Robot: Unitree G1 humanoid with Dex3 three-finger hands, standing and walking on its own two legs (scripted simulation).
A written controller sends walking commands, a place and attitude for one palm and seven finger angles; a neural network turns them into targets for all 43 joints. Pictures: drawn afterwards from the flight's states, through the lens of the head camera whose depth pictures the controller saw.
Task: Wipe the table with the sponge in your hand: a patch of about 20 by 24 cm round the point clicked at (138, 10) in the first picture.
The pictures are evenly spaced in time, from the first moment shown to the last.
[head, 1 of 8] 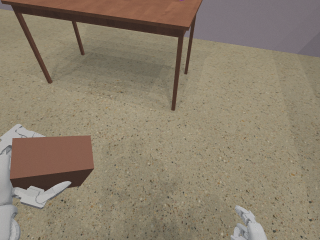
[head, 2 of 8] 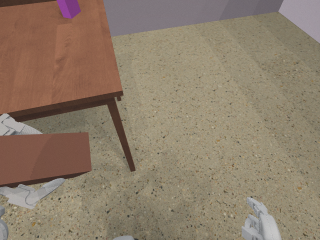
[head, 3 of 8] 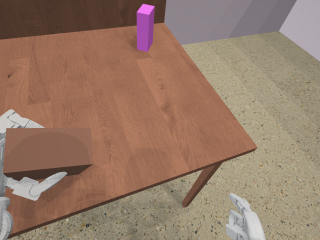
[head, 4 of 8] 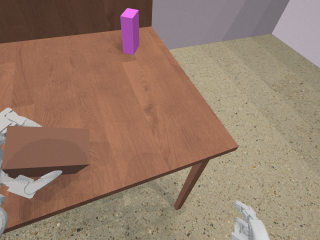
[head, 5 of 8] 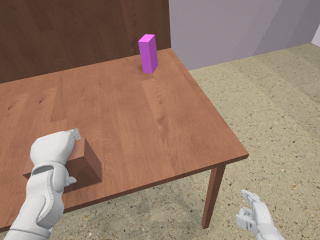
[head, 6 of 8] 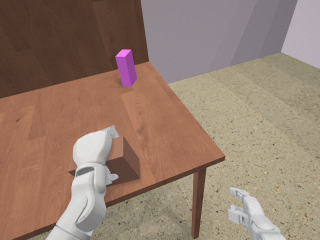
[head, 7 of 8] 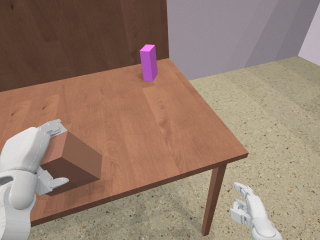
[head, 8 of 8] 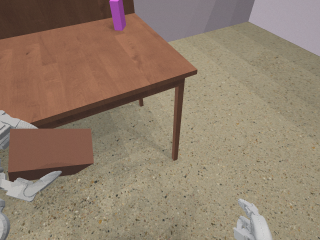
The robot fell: no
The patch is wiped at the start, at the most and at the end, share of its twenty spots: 0.00 1.00 1.00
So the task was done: yes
